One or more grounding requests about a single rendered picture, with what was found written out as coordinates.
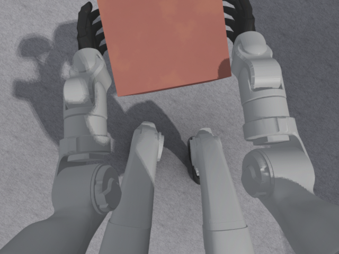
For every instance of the right robot thigh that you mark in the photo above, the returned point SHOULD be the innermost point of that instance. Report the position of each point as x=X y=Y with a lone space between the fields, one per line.
x=224 y=227

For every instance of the robot left hand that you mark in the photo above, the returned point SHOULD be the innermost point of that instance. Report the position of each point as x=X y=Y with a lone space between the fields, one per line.
x=87 y=37

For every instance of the robot left forearm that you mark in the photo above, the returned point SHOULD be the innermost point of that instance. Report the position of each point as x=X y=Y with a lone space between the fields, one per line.
x=85 y=111

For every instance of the right robot foot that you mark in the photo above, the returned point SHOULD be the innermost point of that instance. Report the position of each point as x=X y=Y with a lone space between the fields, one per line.
x=195 y=177

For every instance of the carton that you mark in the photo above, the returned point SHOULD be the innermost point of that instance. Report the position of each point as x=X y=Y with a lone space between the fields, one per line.
x=156 y=45

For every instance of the robot right forearm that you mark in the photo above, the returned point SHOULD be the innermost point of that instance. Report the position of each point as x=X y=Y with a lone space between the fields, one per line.
x=262 y=94

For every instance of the robot right hand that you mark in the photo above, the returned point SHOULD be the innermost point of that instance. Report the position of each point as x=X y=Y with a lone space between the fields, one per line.
x=243 y=18

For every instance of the robot right upper arm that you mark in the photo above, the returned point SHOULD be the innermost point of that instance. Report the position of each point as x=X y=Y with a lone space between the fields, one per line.
x=282 y=178

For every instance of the robot left upper arm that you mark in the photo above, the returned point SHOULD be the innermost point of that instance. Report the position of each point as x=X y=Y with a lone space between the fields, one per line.
x=82 y=196

